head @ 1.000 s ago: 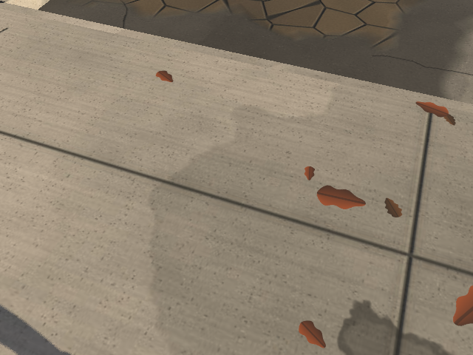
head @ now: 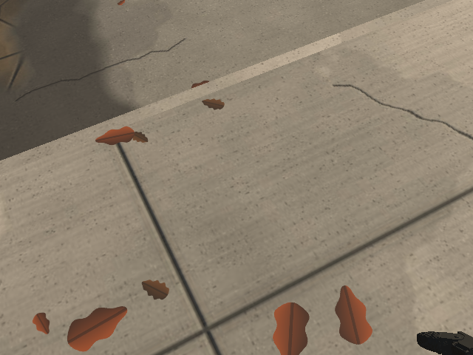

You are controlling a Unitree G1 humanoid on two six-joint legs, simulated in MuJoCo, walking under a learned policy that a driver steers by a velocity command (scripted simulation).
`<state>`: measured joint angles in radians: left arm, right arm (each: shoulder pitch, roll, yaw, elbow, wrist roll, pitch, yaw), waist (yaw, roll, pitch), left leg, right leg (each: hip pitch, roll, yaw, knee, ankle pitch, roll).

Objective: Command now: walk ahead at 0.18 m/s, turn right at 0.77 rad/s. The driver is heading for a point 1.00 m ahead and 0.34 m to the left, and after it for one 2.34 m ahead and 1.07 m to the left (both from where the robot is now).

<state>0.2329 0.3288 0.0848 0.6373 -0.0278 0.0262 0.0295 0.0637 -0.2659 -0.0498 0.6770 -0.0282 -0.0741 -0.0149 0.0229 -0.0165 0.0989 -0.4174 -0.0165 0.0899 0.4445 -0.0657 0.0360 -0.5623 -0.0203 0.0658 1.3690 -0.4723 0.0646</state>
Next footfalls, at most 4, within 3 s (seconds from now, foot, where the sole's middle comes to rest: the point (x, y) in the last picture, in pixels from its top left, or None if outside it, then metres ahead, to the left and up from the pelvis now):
0.26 right None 0.13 -0.14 -0.76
0.72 left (206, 330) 0.46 0.14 -0.76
1.26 right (242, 267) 0.64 0.05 -0.76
1.60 left None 0.39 0.15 -0.76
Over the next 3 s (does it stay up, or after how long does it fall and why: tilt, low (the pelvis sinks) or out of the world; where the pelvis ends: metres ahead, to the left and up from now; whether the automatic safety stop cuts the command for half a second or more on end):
stays up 1.37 0.29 -0.06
